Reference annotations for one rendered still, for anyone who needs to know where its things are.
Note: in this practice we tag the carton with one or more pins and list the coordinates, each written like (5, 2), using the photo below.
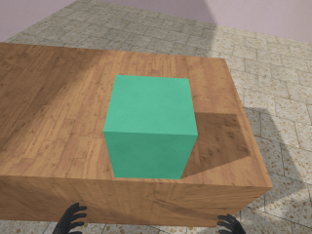
(150, 127)

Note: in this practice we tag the robot right hand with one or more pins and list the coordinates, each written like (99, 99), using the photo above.
(234, 225)

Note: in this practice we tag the pedestal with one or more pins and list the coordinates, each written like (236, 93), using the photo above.
(53, 154)

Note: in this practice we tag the robot left hand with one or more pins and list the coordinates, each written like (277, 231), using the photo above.
(64, 225)

